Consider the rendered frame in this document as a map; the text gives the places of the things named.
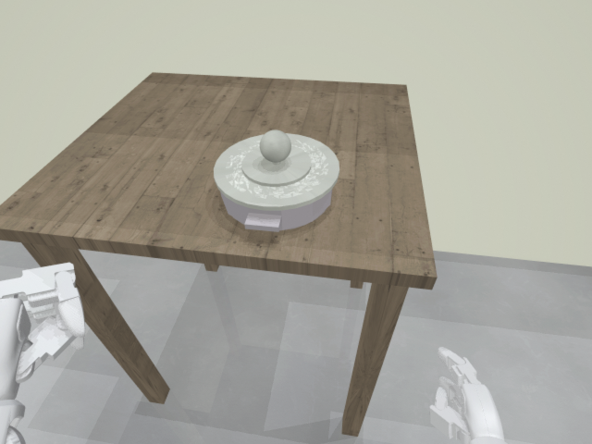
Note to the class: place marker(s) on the robot left hand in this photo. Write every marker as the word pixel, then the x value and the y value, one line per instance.
pixel 47 294

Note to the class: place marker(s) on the table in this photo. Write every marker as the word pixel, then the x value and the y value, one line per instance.
pixel 140 181

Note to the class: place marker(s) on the left robot forearm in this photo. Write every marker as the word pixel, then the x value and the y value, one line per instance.
pixel 11 412

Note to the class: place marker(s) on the pot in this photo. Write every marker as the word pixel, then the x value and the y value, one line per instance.
pixel 277 220

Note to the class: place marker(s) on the lid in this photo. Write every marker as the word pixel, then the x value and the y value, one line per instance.
pixel 245 177

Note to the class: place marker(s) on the knob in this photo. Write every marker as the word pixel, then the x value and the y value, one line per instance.
pixel 275 146

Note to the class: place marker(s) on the robot right hand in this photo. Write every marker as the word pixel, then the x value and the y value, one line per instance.
pixel 474 412

